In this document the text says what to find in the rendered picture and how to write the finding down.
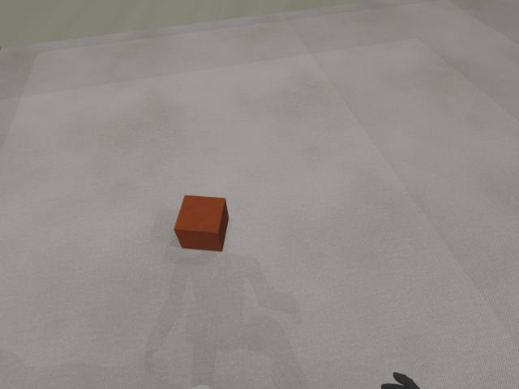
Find carton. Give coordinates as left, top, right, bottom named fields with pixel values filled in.
left=174, top=195, right=229, bottom=251

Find robot right hand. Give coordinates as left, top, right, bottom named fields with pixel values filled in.
left=381, top=372, right=420, bottom=389

